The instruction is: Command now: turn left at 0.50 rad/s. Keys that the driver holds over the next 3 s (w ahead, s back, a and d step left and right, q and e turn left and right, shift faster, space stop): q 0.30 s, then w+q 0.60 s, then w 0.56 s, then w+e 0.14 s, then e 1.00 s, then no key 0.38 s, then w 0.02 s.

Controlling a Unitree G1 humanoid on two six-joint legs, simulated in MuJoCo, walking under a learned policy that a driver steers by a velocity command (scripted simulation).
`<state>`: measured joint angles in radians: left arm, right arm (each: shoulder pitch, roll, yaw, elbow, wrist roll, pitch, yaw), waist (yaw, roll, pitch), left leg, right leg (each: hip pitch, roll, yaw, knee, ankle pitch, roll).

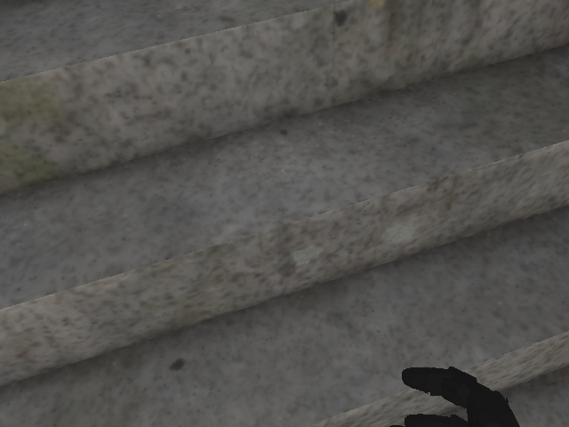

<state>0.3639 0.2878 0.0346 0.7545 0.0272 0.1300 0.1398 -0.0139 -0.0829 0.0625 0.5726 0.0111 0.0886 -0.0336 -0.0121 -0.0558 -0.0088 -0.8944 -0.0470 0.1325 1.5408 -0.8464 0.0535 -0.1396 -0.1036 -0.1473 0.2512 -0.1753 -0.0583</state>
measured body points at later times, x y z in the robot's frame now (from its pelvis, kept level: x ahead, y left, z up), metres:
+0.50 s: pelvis -0.03 +0.01 -0.04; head +0.01 +0.02 +0.41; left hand +0.05 +0.26 -0.16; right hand +0.15 -0.16 -0.15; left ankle -0.05 +0.17 -0.40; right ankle -0.06 -0.03 -0.76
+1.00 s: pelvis +0.07 +0.13 +0.13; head +0.08 +0.14 +0.58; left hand +0.08 +0.42 +0.04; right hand +0.35 +0.02 +0.03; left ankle +0.08 +0.21 -0.56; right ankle +0.10 -0.04 -0.31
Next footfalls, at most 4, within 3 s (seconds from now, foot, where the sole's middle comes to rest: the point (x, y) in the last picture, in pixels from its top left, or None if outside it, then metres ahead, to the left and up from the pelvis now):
0.82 left None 0.12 0.23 -0.59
1.48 right None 0.23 0.04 -0.59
1.82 left None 0.15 0.28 -0.59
2.30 right None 0.21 -0.04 -0.59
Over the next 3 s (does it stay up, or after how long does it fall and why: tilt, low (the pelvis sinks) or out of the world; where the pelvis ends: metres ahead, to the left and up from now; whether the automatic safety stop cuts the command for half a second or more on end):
stays up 0.11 0.08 0.16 its command is cut before an obstacle after 0.9 s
